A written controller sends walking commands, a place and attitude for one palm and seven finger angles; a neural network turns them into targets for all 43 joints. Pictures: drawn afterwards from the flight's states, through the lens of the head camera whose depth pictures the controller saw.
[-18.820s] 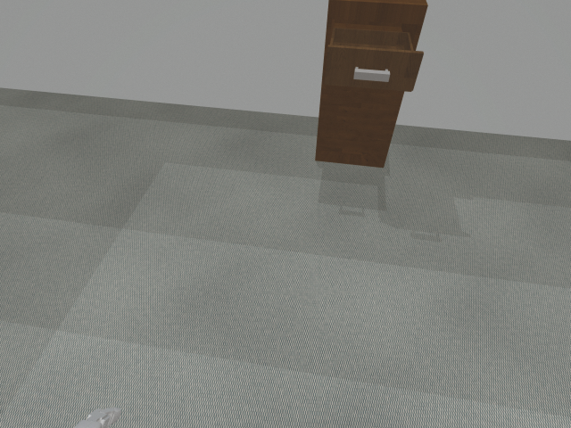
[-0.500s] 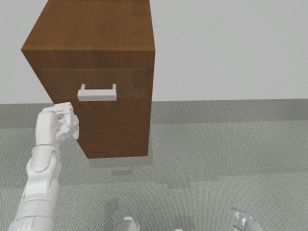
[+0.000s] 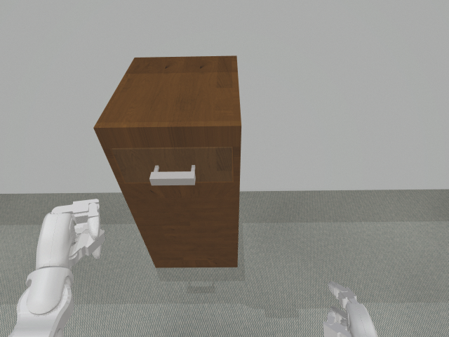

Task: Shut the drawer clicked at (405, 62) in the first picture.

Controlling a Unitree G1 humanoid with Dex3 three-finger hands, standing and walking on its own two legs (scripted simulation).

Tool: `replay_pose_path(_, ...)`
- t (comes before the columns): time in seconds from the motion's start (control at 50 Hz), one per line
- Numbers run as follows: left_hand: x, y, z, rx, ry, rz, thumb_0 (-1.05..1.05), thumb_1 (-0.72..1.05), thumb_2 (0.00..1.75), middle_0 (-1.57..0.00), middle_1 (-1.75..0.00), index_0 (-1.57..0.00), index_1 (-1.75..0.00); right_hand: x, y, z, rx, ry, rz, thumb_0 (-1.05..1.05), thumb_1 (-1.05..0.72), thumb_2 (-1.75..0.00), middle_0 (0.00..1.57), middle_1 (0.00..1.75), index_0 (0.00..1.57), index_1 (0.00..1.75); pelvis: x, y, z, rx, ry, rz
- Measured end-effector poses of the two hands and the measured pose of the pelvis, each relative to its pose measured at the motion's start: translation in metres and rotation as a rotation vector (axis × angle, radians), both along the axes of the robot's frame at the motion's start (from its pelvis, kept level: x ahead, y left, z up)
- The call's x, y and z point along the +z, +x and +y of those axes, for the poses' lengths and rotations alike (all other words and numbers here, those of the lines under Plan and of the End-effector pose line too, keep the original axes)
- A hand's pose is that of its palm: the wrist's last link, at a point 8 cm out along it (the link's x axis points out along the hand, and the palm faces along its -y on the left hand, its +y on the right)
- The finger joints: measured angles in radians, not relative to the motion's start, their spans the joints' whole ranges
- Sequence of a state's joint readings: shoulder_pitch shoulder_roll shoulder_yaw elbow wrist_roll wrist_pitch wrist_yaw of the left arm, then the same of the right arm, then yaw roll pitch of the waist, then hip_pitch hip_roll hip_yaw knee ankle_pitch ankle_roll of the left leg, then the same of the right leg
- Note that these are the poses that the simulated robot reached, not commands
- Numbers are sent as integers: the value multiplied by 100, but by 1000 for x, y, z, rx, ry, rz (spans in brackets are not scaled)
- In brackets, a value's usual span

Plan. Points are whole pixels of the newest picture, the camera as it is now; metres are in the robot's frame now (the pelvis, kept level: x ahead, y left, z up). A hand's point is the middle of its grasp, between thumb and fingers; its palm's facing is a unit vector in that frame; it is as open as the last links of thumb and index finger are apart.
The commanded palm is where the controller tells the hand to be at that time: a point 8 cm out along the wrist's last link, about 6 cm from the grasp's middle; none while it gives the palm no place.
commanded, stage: draw the hand back to the body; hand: left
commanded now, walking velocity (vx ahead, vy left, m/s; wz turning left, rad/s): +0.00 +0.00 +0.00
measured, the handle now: (174, 173) +0.57 +0.20 -0.09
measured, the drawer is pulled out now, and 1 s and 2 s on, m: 0.00 0.00 0.00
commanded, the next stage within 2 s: step back with the hand held close in 0.46 s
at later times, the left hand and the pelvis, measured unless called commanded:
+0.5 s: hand (70, 256) +0.18 +0.22 +0.15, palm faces +0.40 -0.84 -0.37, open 3.2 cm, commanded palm +0.13 +0.26 +0.18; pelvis +0.01 -0.02 +0.00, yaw +0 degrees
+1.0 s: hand (66, 263) +0.17 +0.22 +0.15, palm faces +0.24 -0.83 -0.50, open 3.2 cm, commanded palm +0.11 +0.27 +0.18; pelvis -0.02 -0.01 +0.00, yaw -1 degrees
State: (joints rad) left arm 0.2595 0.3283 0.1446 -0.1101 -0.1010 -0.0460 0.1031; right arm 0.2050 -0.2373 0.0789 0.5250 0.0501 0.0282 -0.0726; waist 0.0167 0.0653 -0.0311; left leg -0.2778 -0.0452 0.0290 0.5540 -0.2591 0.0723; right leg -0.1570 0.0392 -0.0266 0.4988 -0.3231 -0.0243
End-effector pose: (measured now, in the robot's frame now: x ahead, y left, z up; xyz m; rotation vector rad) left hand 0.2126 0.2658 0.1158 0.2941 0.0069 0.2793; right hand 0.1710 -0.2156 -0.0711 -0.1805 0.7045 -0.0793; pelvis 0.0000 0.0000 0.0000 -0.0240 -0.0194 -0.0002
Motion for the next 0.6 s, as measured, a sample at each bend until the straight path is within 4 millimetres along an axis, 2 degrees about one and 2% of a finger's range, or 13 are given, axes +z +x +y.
replay_pose_path(0.12, 21, -26, 0, 17, 44, -28, 2, 89, 90, -140, -160, -140, -160, 5, 5, -7, 7, 1, -22, 1, -91, -90, 20, 30, 20, 30, 4, 5, -5, -4, 6, -24)
replay_pose_path(0.34, 80, -69, -6, 51, 199, -174, 2, 89, 90, -140, -160, -140, -160, 6, 18, -16, 26, 20, -80, 1, -91, -90, 20, 30, 20, 30, 5, 10, -13, 0, 12, -43)
replay_pose_path(0.4, 76, -73, -7, 73, 193, -166, 1, 89, 90, -140, -160, -140, -160, 5, 19, -18, 27, 27, -80, 1, -91, -90, 20, 30, 20, 30, 5, 9, -16, 4, 13, -46)
replay_pose_path(0.52, 52, -70, -11, 104, 127, -98, 2, 89, 90, -140, -160, -140, -160, 3, 16, -23, 30, 15, -61, 1, -91, -90, 20, 30, 20, 30, 5, 7, -24, 7, 15, -46)
replay_pose_path(0.6, 55, -67, -20, 81, 126, -117, 2, 89, 90, -140, -160, -140, -160, 3, 13, -29, 24, 4, -68, 1, -91, -90, 20, 30, 20, 30, 5, 9, -27, 4, 16, -47)
